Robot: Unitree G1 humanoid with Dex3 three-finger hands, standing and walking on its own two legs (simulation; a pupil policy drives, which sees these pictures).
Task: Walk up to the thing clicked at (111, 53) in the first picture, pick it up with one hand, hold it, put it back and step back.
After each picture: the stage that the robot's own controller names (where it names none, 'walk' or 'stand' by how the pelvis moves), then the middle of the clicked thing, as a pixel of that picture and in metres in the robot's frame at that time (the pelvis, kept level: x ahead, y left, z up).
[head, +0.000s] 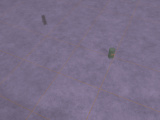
stand; (111, 53) +1.24 -0.30 -0.72
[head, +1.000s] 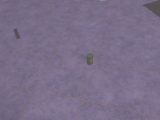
walk; (89, 59) +1.14 +0.04 -0.69
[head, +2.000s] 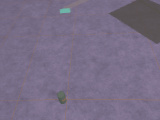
walk; (62, 97) +0.67 +0.26 -0.72
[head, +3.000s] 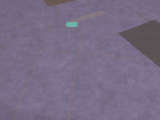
walk; out of the picture +0.42 +0.18 -0.70
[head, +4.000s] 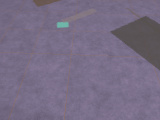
stand; out of the picture +0.37 +0.20 -0.72
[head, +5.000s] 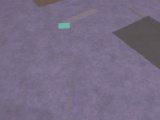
stand; out of the picture +0.33 +0.19 -0.72
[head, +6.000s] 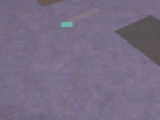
stand; out of the picture +0.37 +0.19 -0.73
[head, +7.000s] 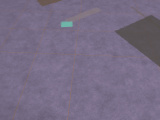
stand; out of the picture +0.35 +0.19 -0.73
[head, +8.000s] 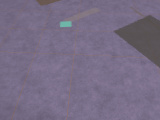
stand; out of the picture +0.35 +0.19 -0.73
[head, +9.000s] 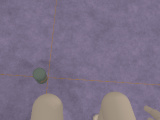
go down; (40, 76) +0.42 +0.19 -0.43
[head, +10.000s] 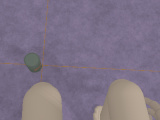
go down; (33, 63) +0.45 +0.20 -0.32
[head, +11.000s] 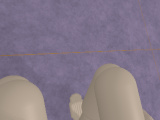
close in; out of the picture +0.44 +0.24 -0.23
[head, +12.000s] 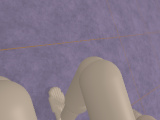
close; out of the picture +0.44 +0.26 -0.23
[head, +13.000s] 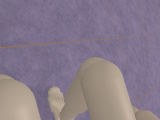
lift; out of the picture +0.43 +0.26 -0.23
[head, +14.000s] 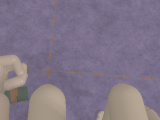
lift; (14, 95) +0.31 +0.30 -0.34
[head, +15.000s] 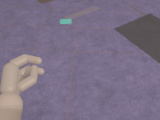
close; out of the picture +0.28 +0.29 -0.69
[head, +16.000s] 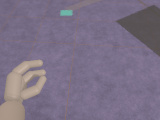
stand; out of the picture +0.30 +0.32 -0.70
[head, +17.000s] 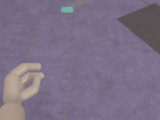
stand; out of the picture +0.36 +0.32 -0.70
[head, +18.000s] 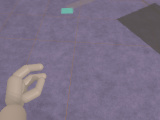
stand; out of the picture +0.39 +0.33 -0.70
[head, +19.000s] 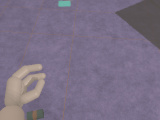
stand; (35, 114) +0.45 +0.34 -0.68
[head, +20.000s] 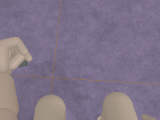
crouch; (15, 62) +0.53 +0.36 -0.44
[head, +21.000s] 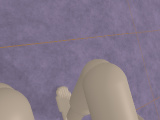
lower; out of the picture +0.54 +0.45 -0.26
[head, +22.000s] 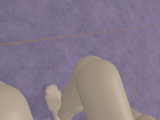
lower; out of the picture +0.56 +0.49 -0.25
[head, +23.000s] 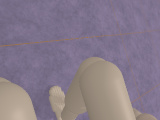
lower; out of the picture +0.59 +0.51 -0.25
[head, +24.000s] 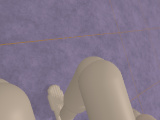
lower; out of the picture +0.61 +0.52 -0.25
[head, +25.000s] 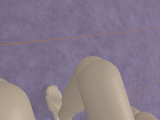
lower; out of the picture +0.63 +0.53 -0.25
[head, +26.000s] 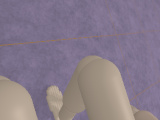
open; out of the picture +0.65 +0.53 -0.25
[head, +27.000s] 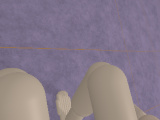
stand; out of the picture +0.66 +0.51 -0.26
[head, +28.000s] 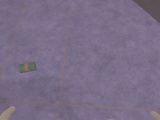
stand; (27, 67) +0.69 +0.39 -0.59
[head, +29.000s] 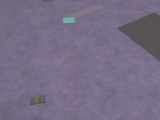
stand; (37, 100) +0.67 +0.38 -0.69
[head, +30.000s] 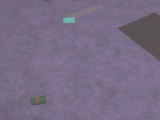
stand; (38, 100) +0.66 +0.37 -0.69
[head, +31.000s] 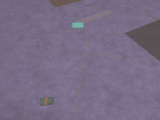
stand; (47, 101) +0.69 +0.36 -0.74
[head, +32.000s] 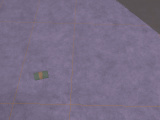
walk; (41, 75) +0.72 +0.36 -0.72
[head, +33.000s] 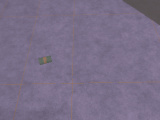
walk; (45, 60) +0.92 +0.41 -0.73
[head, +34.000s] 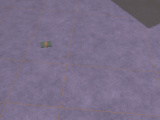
stand; (46, 44) +1.25 +0.40 -0.73
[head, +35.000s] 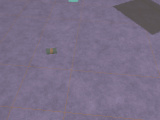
stand; (51, 51) +1.26 +0.36 -0.74
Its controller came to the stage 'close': yes
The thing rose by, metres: 0.04
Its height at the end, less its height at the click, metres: -0.02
